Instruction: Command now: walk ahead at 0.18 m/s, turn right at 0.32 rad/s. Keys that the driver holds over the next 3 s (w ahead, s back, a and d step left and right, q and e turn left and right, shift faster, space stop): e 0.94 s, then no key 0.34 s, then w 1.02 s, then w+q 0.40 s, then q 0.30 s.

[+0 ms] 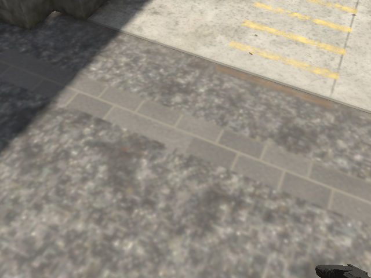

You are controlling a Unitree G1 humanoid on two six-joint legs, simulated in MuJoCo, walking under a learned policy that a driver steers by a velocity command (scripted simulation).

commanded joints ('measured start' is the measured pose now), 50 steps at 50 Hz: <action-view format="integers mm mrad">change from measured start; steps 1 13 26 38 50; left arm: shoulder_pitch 70 -138 -155 -164 -151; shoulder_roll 72 75 160 184 100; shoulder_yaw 31 46 64 76 62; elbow -53 -216 -285 -322 -337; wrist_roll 6 16 23 11 3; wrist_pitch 43 93 41 72 86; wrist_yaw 21 -18 18 21 14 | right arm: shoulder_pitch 37 22 16 9 44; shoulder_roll -123 -215 -158 -149 -175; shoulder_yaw -43 -77 -75 -66 -64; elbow -13 61 67 53 28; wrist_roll -10 18 11 28 3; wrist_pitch -6 35 61 33 58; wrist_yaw -7 -46 -60 -24 -58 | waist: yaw -7 -48 -66 -39 -68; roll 149 138 -91 -150 174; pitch -153 -106 -182 -148 -76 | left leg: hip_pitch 189 242 -204 31 331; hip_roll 266 331 -9 -71 211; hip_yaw -165 -9 -121 -144 -213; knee -206 -226 600 84 -185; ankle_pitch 497 169 -231 -202 276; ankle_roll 209 186 -89 -79 192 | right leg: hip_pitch -91 -32 289 234 -219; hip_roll -56 -58 -184 -133 59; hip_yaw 3 -72 240 439 36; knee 52 -351 -763 -720 -17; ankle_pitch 103 233 814 601 141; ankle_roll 29 -29 -285 -267 45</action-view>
